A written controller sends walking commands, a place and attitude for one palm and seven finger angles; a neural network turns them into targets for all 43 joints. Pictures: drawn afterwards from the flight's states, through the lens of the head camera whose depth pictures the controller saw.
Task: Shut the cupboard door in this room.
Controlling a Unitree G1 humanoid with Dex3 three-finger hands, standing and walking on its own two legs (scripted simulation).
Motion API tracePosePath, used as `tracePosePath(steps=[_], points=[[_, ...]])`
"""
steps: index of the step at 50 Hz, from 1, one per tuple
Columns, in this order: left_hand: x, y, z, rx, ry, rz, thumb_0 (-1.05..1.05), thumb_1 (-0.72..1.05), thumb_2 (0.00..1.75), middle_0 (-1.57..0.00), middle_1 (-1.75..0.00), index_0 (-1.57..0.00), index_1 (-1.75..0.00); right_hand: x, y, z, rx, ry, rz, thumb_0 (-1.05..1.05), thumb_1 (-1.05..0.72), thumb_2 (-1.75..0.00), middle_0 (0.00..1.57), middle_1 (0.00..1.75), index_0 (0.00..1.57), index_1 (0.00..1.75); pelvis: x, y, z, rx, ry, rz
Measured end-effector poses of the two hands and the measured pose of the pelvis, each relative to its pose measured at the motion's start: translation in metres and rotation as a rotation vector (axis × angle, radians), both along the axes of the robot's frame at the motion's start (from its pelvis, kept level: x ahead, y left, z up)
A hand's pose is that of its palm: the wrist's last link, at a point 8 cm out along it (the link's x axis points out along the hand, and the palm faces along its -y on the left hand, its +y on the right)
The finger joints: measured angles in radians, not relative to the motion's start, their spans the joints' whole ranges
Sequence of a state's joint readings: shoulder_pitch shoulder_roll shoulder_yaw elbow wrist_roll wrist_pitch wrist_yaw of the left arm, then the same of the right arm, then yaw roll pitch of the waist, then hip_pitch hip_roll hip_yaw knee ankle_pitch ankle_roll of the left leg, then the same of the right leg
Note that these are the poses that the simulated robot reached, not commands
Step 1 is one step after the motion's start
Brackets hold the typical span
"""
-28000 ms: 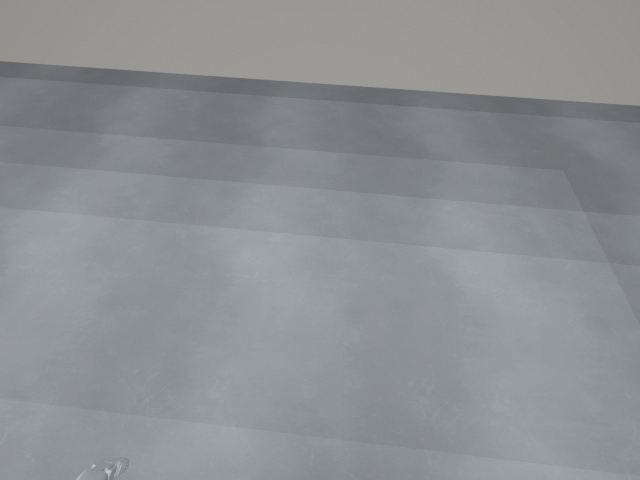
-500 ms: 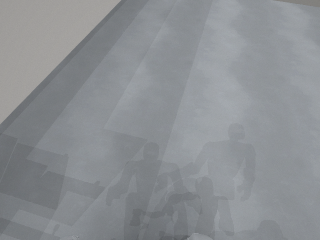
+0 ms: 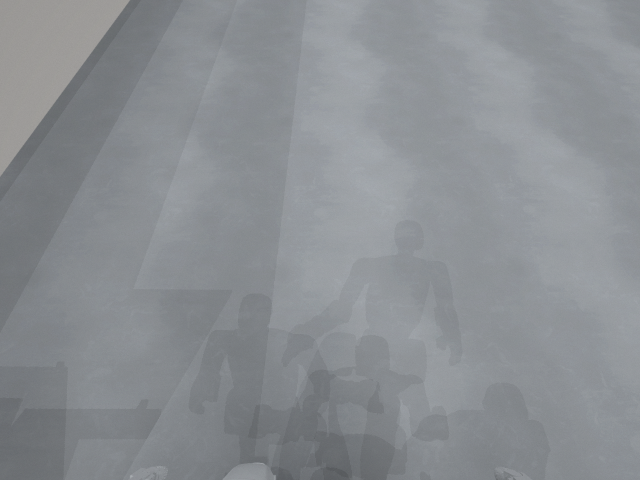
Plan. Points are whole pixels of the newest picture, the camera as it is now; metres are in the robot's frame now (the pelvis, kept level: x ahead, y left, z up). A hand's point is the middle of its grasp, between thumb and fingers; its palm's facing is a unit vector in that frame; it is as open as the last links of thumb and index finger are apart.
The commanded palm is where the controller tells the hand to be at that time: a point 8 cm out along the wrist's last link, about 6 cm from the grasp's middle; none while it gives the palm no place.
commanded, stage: walk around to get in front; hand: left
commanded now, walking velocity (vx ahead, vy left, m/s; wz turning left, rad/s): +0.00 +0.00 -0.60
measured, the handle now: out of the picture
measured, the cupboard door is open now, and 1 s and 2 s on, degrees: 92 92 92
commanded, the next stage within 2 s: none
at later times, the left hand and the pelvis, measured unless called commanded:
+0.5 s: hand (217, 456) +0.16 +0.16 -0.17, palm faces -0.35 -0.90 -0.26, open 7.4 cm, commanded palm none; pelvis -0.01 -0.01 -0.01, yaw -20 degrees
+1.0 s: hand (241, 438) +0.19 +0.13 -0.18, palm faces -0.54 -0.82 -0.19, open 7.4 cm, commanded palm none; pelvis +0.03 -0.01 -0.01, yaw -36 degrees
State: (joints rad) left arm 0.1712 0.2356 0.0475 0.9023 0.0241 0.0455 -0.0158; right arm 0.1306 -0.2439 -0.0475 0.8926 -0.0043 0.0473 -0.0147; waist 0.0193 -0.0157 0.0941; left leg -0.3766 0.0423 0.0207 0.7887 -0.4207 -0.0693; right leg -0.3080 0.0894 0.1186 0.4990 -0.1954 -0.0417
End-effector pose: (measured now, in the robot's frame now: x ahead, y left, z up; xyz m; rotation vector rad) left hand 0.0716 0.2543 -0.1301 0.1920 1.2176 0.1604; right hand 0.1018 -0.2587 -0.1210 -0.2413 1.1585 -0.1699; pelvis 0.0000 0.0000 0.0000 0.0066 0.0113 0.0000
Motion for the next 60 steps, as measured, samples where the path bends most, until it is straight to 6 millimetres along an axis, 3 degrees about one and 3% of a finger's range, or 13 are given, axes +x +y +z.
tracePosePath(steps=[5,11,15,20,26,29,34,39,45,49,54,60], points=[[-0.001,0.021,-0.018,-0.021,0.039,-0.03,0.0,0.9,0.9,-0.21,-0.3,-0.21,-0.3,-0.011,0.017,0.008,-0.035,-0.05,-0.032,0.01,-0.9,-0.9,0.2,0.3,0.2,0.3,-0.004,0.019,-0.006,-0.011,0.005,-0.062],[0.01,0.034,-0.011,-0.024,0.07,-0.098,0.0,0.9,0.9,-0.2,-0.3,-0.2,-0.29,-0.047,0.028,0.016,-0.035,-0.013,-0.109,0.01,-0.9,-0.89,0.2,0.3,0.2,0.3,-0.003,0.028,0.003,-0.034,-0.006,-0.148],[0.025,0.03,-0.008,-0.016,0.082,-0.15,0.0,0.91,0.9,-0.2,-0.3,-0.2,-0.29,-0.075,0.03,0.012,-0.013,0.02,-0.187,0.01,-0.9,-0.89,0.2,0.3,0.2,0.3,-0.002,0.028,0.005,-0.039,-0.004,-0.202],[0.057,0.003,-0.006,-0.003,0.071,-0.257,0.0,0.91,0.9,-0.2,-0.3,-0.2,-0.29,-0.12,0.024,-0.001,0.025,0.078,-0.304,0.01,-0.9,-0.89,0.2,0.3,0.2,0.3,-0.004,0.017,0.002,-0.035,-0.002,-0.275],[0.107,-0.055,-0.003,0.03,-0.039,-0.414,0.0,0.91,0.9,-0.2,-0.3,-0.2,-0.29,-0.18,0.0,-0.034,0.075,0.153,-0.445,0.01,-0.9,-0.89,0.2,0.3,0.2,0.3,-0.009,-0.01,-0.016,-0.017,-0.006,-0.363],[0.117,-0.078,0.006,0.036,-0.082,-0.451,0.0,0.91,0.9,-0.2,-0.3,-0.2,-0.29,-0.196,-0.011,-0.036,0.072,0.193,-0.492,0.01,-0.9,-0.89,0.2,0.3,0.2,0.3,-0.013,-0.018,-0.013,-0.011,-0.012,-0.39],[0.12,-0.098,0.014,0.035,-0.067,-0.506,0.0,0.9,0.9,-0.2,-0.3,-0.2,-0.29,-0.194,-0.025,-0.023,0.061,0.142,-0.528,0.01,-0.91,-0.9,0.2,0.3,0.2,0.3,-0.015,-0.025,-0.002,0.008,-0.012,-0.453],[0.119,-0.105,0.011,0.013,-0.042,-0.55,0.0,0.9,0.9,-0.2,-0.3,-0.21,-0.29,-0.18,-0.032,-0.01,0.037,0.065,-0.547,0.01,-0.9,-0.9,0.2,0.3,0.2,0.3,-0.012,-0.025,0.002,0.006,-0.009,-0.509],[0.122,-0.093,0.0,-0.021,-0.002,-0.565,0.0,0.9,0.9,-0.21,-0.3,-0.21,-0.3,-0.154,-0.03,0.005,-0.001,-0.01,-0.551,0.01,-0.9,-0.9,0.2,0.3,0.2,0.3,0.006,-0.017,0.002,-0.009,-0.003,-0.566],[0.135,-0.077,-0.017,-0.028,0.045,-0.58,0.0,0.9,0.9,-0.21,-0.3,-0.21,-0.3,-0.138,-0.023,0.011,-0.054,-0.074,-0.57,0.01,-0.9,-0.9,0.2,0.3,0.2,0.3,0.027,-0.008,-0.006,-0.023,0.002,-0.617],[0.168,-0.082,-0.012,-0.027,0.09,-0.655,0.01,0.9,0.9,-0.2,-0.3,-0.2,-0.29,-0.153,0.003,0.019,-0.05,-0.042,-0.663,0.0,-0.9,-0.89,0.2,0.3,0.2,0.3,0.052,-0.01,0.003,-0.048,-0.003,-0.697],[0.22,-0.124,-0.005,-0.035,0.069,-0.746,0.01,0.91,0.9,-0.2,-0.3,-0.2,-0.29,-0.187,0.046,0.016,0.029,0.103,-0.822,0.01,-0.9,-0.9,0.2,0.3,0.2,0.3,0.079,-0.029,0.01,-0.053,0.004,-0.782]])
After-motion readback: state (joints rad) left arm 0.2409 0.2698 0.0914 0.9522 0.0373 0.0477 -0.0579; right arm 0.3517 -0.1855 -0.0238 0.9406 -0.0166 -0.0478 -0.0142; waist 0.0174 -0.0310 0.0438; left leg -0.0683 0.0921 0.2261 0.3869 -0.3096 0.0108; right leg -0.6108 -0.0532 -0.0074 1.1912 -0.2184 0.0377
